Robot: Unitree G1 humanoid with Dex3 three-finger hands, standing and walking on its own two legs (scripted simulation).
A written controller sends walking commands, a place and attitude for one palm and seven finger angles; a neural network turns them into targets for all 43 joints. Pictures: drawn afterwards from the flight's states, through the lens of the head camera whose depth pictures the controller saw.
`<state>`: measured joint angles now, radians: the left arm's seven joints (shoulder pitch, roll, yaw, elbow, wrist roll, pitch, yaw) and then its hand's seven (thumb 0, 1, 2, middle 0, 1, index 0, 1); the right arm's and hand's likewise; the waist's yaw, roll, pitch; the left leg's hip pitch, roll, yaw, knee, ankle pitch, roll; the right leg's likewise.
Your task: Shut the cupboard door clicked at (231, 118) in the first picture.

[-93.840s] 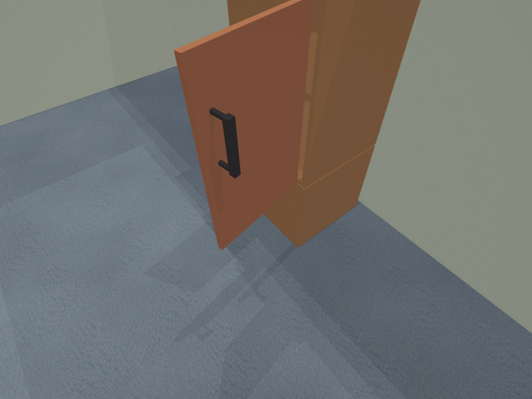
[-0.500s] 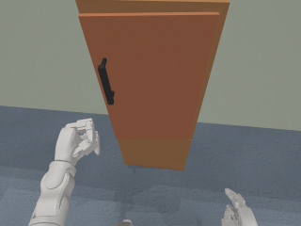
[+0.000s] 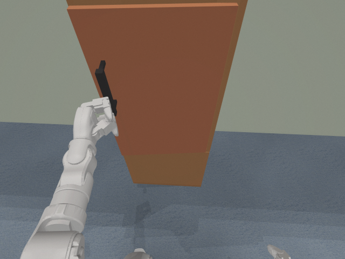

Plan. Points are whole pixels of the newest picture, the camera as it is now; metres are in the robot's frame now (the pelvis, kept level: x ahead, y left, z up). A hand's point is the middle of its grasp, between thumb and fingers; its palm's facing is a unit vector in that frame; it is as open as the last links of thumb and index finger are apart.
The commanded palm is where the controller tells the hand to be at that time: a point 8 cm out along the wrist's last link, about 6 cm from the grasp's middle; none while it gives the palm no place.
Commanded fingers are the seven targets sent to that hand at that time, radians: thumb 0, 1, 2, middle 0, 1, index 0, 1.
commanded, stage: bring the fist close to the handle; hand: left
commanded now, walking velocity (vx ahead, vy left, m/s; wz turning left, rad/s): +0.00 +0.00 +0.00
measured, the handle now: (108, 90) +0.53 +0.19 +0.09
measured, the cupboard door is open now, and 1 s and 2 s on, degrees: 6 3 0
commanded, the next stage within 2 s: push the door shut along its arc in 0.52 s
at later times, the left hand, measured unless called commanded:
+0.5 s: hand (118, 113) +0.44 +0.14 +0.09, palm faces +0.06 -1.00 +0.00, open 3.1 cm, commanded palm +0.41 +0.19 +0.09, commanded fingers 0.00 0.90 0.90 -1.30 -1.50 -1.30 -1.50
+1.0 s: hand (120, 100) +0.48 +0.14 +0.10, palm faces -0.03 -1.00 -0.02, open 3.1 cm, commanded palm +0.47 +0.19 +0.09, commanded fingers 0.00 0.90 0.90 -1.30 -1.50 -1.30 -1.50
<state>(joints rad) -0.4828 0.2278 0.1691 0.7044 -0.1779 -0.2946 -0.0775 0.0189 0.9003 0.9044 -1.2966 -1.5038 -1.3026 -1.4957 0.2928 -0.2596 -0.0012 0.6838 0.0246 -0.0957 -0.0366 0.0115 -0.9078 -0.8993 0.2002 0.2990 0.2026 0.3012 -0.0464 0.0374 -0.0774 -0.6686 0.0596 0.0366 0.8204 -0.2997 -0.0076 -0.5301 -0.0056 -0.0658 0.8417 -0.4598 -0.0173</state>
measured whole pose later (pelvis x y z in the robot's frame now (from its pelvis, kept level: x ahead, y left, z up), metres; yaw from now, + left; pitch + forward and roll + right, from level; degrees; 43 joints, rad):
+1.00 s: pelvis -0.01 +0.01 -0.01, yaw -1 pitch +14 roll -2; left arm -0.87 0.34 0.24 1.15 -0.13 -0.38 -0.13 0.02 0.90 0.90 -1.31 -1.50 -1.30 -1.50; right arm 0.34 -0.26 0.00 0.69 0.01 -0.04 -0.01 0.01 -0.91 -0.90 0.20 0.30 0.20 0.30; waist -0.12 0.04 -0.10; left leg -0.82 0.07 0.03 0.90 -0.31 0.00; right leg -0.68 0.00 -0.07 0.91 -0.47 -0.01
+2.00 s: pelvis +0.00 +0.01 -0.01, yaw -4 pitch +15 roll -2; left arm -0.76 0.26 0.30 1.02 -0.08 -0.38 0.07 0.02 0.90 0.90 -1.30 -1.50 -1.30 -1.50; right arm 0.46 -0.25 -0.01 0.68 -0.02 -0.01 0.03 0.01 -0.91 -0.90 0.20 0.30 0.20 0.30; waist -0.14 0.06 -0.11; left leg -0.83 0.07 0.04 0.90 -0.33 0.00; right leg -0.71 0.03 -0.02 0.90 -0.46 -0.01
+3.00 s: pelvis +0.01 +0.00 +0.02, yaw -1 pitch +1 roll +0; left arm -0.02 0.25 0.15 0.16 -0.17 -0.12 -0.06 0.02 0.90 0.90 -1.23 -1.43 -1.24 -1.42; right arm 0.22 -0.25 0.01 0.61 0.06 -0.06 -0.08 0.01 -0.91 -0.90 0.20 0.30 0.20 0.30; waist 0.01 0.06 -0.07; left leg -0.39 0.03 0.03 0.63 -0.26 -0.01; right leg -0.27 0.00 -0.03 0.64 -0.39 -0.01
